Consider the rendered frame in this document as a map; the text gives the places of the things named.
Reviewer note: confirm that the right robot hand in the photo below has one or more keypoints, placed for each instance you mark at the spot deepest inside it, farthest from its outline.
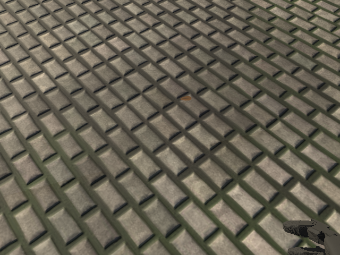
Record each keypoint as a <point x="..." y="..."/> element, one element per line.
<point x="315" y="231"/>

